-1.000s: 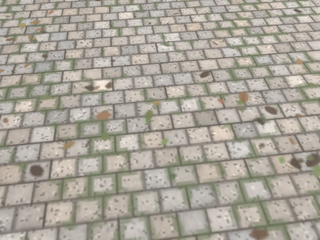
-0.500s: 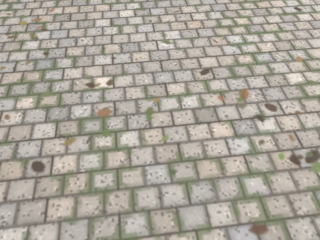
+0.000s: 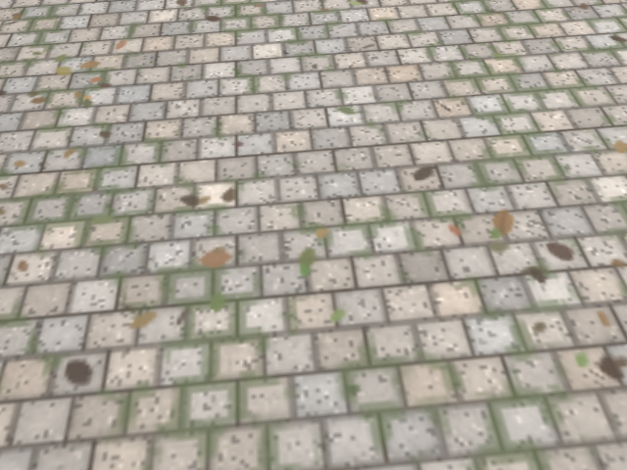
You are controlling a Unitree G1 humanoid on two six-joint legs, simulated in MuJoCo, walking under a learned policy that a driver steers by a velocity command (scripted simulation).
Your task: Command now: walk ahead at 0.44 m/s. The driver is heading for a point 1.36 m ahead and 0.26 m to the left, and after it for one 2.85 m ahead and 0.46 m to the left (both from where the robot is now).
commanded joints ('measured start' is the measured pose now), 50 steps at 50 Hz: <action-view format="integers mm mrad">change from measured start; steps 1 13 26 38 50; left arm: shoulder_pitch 8 168 -222 -318 -303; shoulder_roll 114 41 118 145 135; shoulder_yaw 6 -4 49 65 65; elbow -51 -61 -176 -137 -75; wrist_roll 9 0 3 7 -1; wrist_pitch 8 -13 72 57 70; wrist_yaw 22 6 52 38 45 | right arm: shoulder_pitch -159 237 -59 59 58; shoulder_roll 23 -230 -128 -69 -56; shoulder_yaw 19 -49 4 20 15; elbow -112 -45 -7 50 88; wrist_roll -10 -61 -58 -42 -32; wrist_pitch -2 15 23 84 101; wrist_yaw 15 11 -16 -47 -49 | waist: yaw -7 -159 -15 -71 -54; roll -83 223 58 -96 -21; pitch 174 -481 -65 14 -3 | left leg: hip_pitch -143 1097 305 384 445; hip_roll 21 385 127 -46 -27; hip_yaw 22 -763 -75 -15 -22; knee -246 -776 -948 -770 -727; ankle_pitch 157 583 475 57 232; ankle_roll -31 358 181 -7 -18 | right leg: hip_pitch -68 -531 -306 -233 -177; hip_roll -195 88 -125 -110 -88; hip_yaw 116 166 50 77 47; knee -162 1137 463 142 197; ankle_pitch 433 -273 153 266 414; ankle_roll -122 57 78 19 7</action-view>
